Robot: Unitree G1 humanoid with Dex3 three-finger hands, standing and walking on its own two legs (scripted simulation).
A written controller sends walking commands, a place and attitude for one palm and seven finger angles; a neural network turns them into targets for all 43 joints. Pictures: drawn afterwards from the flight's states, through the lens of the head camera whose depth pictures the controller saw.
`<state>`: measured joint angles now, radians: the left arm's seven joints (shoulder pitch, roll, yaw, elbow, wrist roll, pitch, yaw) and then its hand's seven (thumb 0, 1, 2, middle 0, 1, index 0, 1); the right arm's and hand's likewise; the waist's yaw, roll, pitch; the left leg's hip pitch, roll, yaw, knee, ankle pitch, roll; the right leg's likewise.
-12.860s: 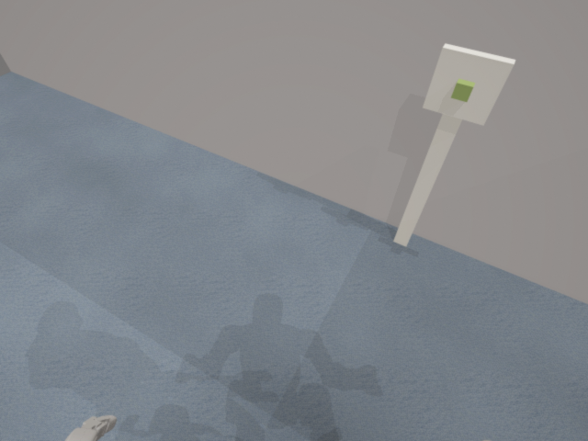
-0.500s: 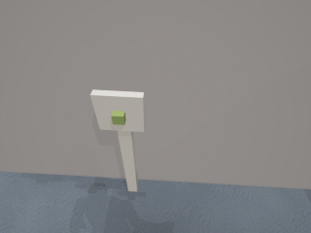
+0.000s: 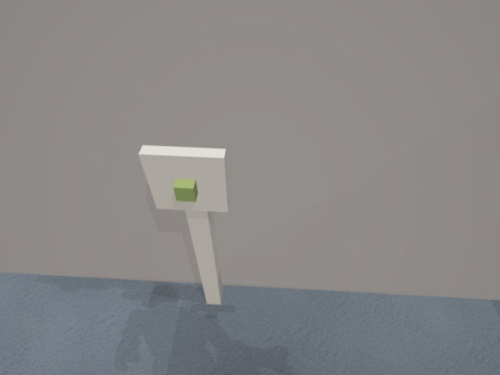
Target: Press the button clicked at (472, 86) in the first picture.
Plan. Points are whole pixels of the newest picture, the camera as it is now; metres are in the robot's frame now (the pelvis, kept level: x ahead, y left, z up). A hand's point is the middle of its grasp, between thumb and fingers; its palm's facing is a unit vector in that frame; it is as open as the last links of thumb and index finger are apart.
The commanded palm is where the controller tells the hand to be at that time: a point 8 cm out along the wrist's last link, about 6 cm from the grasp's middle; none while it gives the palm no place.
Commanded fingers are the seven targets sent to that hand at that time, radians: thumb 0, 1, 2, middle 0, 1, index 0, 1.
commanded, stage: look again from close up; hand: left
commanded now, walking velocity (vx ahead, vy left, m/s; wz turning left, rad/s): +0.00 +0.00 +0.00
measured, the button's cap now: (186, 189) +0.50 +0.18 -0.03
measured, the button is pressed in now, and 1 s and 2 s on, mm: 0 0 0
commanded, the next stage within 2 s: raise the hand and make a fist in 0.18 s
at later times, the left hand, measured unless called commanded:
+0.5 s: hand (127, 333) +0.19 +0.21 -0.04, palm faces +0.22 -0.97 -0.06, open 6.8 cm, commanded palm +0.11 +0.26 -0.07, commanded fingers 0.00 0.90 0.90 -0.53 -0.66 -0.53 -0.66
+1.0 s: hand (138, 345) +0.18 +0.20 -0.07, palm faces -0.02 -1.00 -0.04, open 3.5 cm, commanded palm +0.15 +0.25 -0.06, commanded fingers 0.00 0.90 0.90 -1.22 -1.41 -1.22 -1.41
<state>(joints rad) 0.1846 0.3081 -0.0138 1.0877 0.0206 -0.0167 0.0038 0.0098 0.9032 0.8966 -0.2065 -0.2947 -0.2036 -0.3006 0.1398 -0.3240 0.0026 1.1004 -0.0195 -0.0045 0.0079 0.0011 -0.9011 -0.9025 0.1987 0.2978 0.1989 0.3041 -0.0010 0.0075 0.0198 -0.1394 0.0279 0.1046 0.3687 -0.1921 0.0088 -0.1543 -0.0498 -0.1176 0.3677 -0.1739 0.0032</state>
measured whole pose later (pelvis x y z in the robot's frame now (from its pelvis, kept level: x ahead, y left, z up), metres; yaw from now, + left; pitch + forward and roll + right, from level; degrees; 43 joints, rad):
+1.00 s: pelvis -0.01 +0.00 -0.11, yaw +1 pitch +18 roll -3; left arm 0.47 0.24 0.22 -0.07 -0.31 -0.39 -0.39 0.02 0.90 0.90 -0.96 -1.12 -0.96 -1.12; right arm 0.15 -0.17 -0.01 0.56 0.01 -0.22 -0.03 0.01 -0.90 -0.90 0.20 0.30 0.20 0.30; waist 0.03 0.03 -0.14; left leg -0.99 0.06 0.00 1.25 -0.57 0.00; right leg -0.96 -0.04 -0.13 1.19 -0.54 -0.02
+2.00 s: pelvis +0.00 +0.00 -0.09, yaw +1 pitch +15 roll -2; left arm 0.35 0.27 0.23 0.03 -0.30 -0.37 -0.33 0.02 0.90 0.90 -1.30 -1.49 -1.30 -1.50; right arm 0.24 -0.24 0.01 0.52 0.03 -0.18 -0.05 0.01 -0.90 -0.90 0.20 0.30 0.20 0.30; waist -0.01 0.03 -0.14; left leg -0.86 0.06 0.01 1.13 -0.53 0.01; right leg -0.83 -0.04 -0.12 1.07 -0.50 -0.02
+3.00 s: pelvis +0.00 +0.00 -0.09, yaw +1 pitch +17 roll -1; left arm -0.04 0.24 0.18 0.33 -0.22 -0.39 -0.24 0.02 0.90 0.90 -1.30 -1.49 -1.30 -1.50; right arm 0.26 -0.26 0.01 0.57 0.01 -0.12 -0.04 0.01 -0.90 -0.90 0.20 0.30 0.20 0.30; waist -0.04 0.02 -0.14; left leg -0.91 0.05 0.03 1.13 -0.52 0.01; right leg -0.90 -0.04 -0.10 1.10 -0.50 -0.01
